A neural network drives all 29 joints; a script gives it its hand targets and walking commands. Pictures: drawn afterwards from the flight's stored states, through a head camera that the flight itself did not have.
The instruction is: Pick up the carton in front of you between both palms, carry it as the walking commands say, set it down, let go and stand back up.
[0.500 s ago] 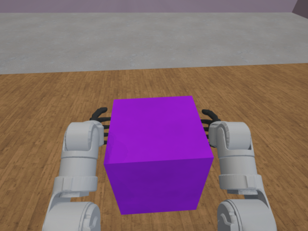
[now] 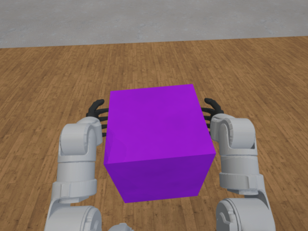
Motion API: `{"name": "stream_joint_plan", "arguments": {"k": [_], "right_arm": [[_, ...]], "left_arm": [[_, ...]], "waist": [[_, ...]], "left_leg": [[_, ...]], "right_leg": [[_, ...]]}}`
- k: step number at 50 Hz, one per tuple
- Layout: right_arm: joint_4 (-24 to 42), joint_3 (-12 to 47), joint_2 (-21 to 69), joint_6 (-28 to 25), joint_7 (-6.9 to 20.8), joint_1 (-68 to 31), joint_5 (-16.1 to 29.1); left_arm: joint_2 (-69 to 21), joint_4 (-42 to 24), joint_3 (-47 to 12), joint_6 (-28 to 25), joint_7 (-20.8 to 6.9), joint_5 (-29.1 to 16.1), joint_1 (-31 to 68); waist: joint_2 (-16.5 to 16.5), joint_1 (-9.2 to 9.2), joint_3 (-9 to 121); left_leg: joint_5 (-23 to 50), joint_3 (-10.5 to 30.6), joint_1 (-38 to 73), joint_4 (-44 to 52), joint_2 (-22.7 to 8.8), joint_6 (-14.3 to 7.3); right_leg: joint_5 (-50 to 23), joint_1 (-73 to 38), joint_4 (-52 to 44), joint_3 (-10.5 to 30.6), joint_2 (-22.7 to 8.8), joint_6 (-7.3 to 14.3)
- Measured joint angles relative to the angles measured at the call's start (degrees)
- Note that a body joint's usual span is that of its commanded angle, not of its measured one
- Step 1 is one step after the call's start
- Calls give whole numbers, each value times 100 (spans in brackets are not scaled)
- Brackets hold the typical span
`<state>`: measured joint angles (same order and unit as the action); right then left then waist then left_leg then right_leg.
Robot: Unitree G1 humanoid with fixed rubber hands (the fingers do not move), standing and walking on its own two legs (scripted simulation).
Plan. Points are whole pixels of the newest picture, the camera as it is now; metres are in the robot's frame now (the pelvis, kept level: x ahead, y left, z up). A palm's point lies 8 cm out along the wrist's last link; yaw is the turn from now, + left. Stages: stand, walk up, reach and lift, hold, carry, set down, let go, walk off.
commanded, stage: carry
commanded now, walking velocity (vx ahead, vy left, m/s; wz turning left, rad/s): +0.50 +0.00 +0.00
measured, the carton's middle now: (156, 147) +0.34 +0.01 +0.02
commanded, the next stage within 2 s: none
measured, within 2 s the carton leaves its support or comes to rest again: neither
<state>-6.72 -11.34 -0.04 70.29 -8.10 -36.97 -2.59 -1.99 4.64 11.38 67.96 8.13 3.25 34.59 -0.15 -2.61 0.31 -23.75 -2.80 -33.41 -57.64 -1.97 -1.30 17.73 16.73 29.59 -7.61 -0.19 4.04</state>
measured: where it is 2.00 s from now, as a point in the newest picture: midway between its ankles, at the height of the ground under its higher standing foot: (150, 120)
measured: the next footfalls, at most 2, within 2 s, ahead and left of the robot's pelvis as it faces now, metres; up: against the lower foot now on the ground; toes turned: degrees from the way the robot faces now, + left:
left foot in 0.24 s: +0.30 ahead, +0.10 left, -0.04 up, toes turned +3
right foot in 0.78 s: +0.64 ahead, +0.00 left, -0.09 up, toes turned -1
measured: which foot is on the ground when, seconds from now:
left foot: up 0.00-0.22, down 0.24-0.78, up 0.80-1.00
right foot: down 0.00-0.26, up 0.28-0.76, down 0.78-1.00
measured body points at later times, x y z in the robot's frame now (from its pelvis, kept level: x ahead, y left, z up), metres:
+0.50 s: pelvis +0.29 +0.06 -0.04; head +0.34 +0.07 +0.41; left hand +0.66 +0.19 +0.03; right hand +0.64 -0.11 +0.03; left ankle +0.27 +0.10 -0.77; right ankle +0.31 -0.09 -0.70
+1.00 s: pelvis +0.60 +0.02 -0.10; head +0.64 +0.01 +0.35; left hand +0.95 +0.19 -0.01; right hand +0.97 -0.11 -0.02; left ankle +0.61 +0.17 -0.75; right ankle +0.60 +0.00 -0.82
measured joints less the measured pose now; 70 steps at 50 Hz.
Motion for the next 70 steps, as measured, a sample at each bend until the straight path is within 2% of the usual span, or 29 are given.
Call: {"name": "stream_joint_plan", "arguments": {"k": [4,8,10,11,12,13,15,16,18,25,29,35,38,39,40,41,43,44,49,53,59,63,65,66,68,70], "right_arm": [[478,-66,81,-8,-1,-22,-47],[678,-200,141,6,17,35,-123],[579,-245,157,12,50,42,-181],[473,-247,163,10,66,24,-214],[341,-240,173,18,78,-29,-253],[209,-245,212,-53,84,-47,-297],[-80,-189,241,-167,94,-32,-351],[-178,-159,241,-172,97,23,-349],[-217,-106,215,-142,101,197,-293],[234,-30,170,-273,63,441,-93],[503,-16,202,-381,46,465,-49],[650,87,145,-358,24,277,44],[416,105,7,-272,27,109,110],[284,114,-77,-241,31,19,148],[119,109,-151,-235,122,-103,231],[-44,115,-211,-246,127,-201,252],[-230,140,-213,-166,125,-196,228],[-277,159,-167,-97,121,-163,181],[-83,116,72,68,103,-2,-73],[295,4,185,-48,94,141,-155],[866,-83,254,-128,72,330,-176],[847,-128,246,-108,77,325,-213],[602,-94,270,-106,82,236,-282],[448,-80,312,-148,83,182,-337],[99,-16,298,-244,90,74,-392],[-124,42,229,-214,92,162,-326]], "left_arm": [[2,-359,87,-7,44,-102,131],[-22,-276,89,-48,21,-88,287],[-1,-104,55,-51,-4,-57,329],[26,-8,41,-48,-18,-47,334],[77,88,28,-28,-39,-44,349],[165,229,-9,-55,-66,-55,401],[245,504,-7,-116,-102,-67,406],[247,585,-20,-104,-106,-62,356],[209,647,-72,-44,-102,-23,257],[60,114,-70,-84,-59,40,67],[-32,-315,4,-164,-53,67,-74],[-55,-756,111,-61,-59,107,-69],[-58,-536,125,12,-81,197,100],[-65,-393,127,23,-85,234,191],[-56,-234,136,-11,-105,266,278],[-37,-77,129,-45,-112,281,352],[20,169,101,7,-117,242,363],[51,219,105,67,-116,195,306],[146,161,104,113,-87,-60,92],[95,1,131,-72,-63,-130,81],[15,-271,93,-211,-42,-165,116],[46,-91,34,-257,-64,-162,201],[147,98,27,-246,-94,-179,221],[250,230,9,-249,-120,-205,274],[360,554,26,-316,-151,-240,370],[319,740,-14,-279,-154,-184,279]], "waist": [[30,-100,-125],[84,-153,16],[101,-144,135],[137,-107,184],[180,-75,252],[32,34,273],[-100,162,224],[-72,206,202],[-17,264,140],[59,418,-172],[59,514,-179],[-37,702,55],[-131,718,279],[-125,678,366],[-22,602,405],[96,499,358],[61,302,290],[6,219,263],[-64,0,-11],[-73,-102,-154],[-14,-201,-48],[79,-302,248],[185,-275,414],[86,-161,480],[-81,71,439],[20,268,418]], "left_leg": [[1027,-10,-331,1118,-24,-11],[2288,-105,-122,2407,32,-115],[2691,-217,208,2948,80,-208],[2825,-294,466,3193,90,-234],[3013,-342,721,3297,76,-226],[3039,-398,658,2952,178,-290],[2394,-439,569,2263,293,-441],[2122,-430,612,2138,307,-489],[1904,-430,776,2148,321,-483],[1496,-434,1426,2543,406,-541],[1152,-378,1871,2690,473,-503],[233,-289,2581,2419,629,-412],[-390,-395,2710,1331,699,-322],[-367,-459,2592,667,660,-278],[-563,-363,2334,-88,604,-202],[-776,-159,2001,-833,571,-154],[-832,119,1309,-1821,578,-161],[-702,176,993,-1959,530,-167],[78,348,-162,-899,80,-34],[951,370,-746,-156,-70,-34],[2443,133,-715,1469,102,-141],[3489,-213,-60,2914,385,-301],[3991,-356,513,3456,429,-383],[3570,-371,599,3268,521,-442],[2560,-412,425,2487,704,-584],[2171,-387,454,2188,715,-619]], "right_leg": [[239,-411,-184,40,30,-68],[760,-830,-60,38,82,-209],[1145,-999,285,30,88,-287],[1294,-1008,696,9,86,-300],[1144,-918,1331,6,70,-268],[1253,-728,2060,112,-42,-244],[1318,-181,3417,538,21,-201],[1250,112,3853,632,69,-175],[982,658,4131,686,64,-167],[41,2069,3111,659,-217,-236],[-839,2387,2320,596,-222,-180],[-2590,1845,156,259,93,27],[-3228,1101,-649,40,209,158],[-3056,932,-521,49,221,215],[-2139,955,-147,95,329,411],[-1606,1098,314,68,437,573],[-1296,1166,773,42,481,673],[-1288,1111,811,52,475,643],[-981,621,612,70,482,638],[-702,256,463,139,493,614],[-85,-370,387,310,583,541],[687,-731,948,366,692,467],[823,-727,1863,201,726,341],[691,-586,2521,136,607,219],[1276,33,4133,467,557,-74],[1303,658,4930,637,516,-108]]}}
